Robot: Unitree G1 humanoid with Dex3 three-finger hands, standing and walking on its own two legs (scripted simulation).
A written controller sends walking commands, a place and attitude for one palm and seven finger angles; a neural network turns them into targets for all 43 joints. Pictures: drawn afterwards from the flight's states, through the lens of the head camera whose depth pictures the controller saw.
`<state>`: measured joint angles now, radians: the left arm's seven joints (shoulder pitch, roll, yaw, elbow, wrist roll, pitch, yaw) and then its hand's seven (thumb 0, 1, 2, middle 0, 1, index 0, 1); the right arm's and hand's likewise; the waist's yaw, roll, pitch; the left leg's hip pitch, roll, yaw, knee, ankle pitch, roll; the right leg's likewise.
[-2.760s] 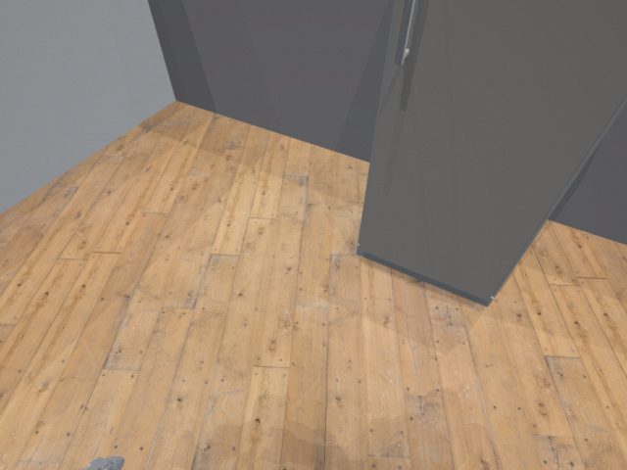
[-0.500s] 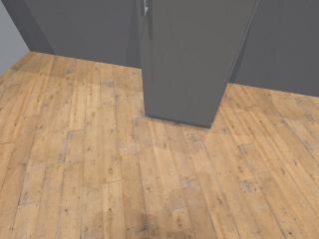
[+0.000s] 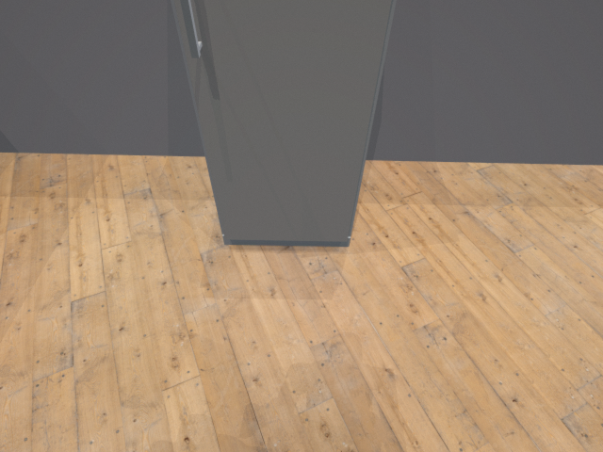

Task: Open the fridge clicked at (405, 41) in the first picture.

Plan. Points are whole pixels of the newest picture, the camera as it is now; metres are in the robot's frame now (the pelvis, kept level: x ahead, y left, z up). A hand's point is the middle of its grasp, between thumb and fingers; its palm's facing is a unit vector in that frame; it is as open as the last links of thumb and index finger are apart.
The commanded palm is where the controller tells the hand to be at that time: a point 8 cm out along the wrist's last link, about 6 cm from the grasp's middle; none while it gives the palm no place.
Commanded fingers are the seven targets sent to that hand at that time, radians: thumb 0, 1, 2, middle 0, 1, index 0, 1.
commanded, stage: take the last steps up to it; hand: left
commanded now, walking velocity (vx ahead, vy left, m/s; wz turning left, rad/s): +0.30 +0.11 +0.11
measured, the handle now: out of the picture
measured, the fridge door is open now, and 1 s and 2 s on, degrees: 0 0 0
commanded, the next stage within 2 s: come to a stop and stand still in 1.16 s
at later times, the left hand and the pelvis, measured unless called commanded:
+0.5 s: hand out of the picture +0.07 +0.27 -0.20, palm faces +0.12 -0.98 -0.16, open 7.4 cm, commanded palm none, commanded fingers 0.00 0.90 0.90 -0.20 -0.30 -0.20 -0.30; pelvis +0.14 +0.09 -0.02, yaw +3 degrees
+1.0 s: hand (170, 305) +0.41 +0.26 -0.17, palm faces +0.04 -0.98 -0.20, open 7.4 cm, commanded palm none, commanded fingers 0.00 0.90 0.90 -0.20 -0.30 -0.20 -0.30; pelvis +0.33 +0.09 -0.01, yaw +1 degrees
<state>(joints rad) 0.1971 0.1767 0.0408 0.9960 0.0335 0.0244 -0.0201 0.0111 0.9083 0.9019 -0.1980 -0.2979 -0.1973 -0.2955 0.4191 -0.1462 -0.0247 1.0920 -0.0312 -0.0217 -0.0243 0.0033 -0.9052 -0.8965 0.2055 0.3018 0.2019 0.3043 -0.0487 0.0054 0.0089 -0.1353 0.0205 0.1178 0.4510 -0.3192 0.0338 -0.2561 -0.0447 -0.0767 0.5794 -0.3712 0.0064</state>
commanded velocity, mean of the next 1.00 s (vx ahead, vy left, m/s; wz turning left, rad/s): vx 0.29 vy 0.03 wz -0.02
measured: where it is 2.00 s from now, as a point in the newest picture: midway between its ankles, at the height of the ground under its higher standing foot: (269, 388)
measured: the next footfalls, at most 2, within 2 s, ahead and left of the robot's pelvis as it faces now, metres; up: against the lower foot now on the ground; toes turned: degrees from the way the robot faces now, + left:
right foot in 0.02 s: +0.03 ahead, -0.13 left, +0.00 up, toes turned -5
left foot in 0.40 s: +0.25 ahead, +0.20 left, +0.00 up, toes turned +13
